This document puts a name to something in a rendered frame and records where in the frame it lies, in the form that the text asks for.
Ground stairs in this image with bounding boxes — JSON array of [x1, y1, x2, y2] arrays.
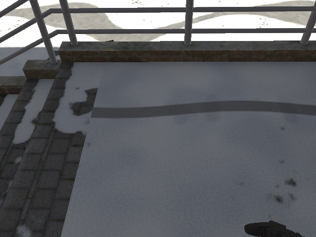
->
[[0, 79, 54, 210]]

